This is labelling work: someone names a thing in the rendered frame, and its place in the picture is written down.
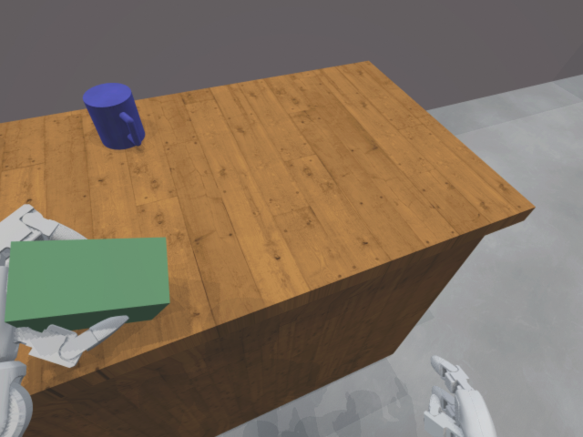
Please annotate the left robot forearm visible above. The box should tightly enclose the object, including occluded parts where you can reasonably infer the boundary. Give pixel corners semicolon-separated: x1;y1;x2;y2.
0;361;33;437

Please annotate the robot left hand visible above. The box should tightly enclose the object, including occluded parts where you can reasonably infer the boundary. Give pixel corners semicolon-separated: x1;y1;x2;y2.
0;204;129;368

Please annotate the table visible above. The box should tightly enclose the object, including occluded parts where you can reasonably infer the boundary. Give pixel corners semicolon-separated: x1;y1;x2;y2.
0;61;535;437

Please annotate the robot right hand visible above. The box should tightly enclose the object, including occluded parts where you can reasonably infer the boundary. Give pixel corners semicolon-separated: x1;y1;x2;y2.
424;355;497;437

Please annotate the sponge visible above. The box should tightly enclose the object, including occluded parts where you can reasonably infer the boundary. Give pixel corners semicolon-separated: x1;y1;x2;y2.
5;238;170;332

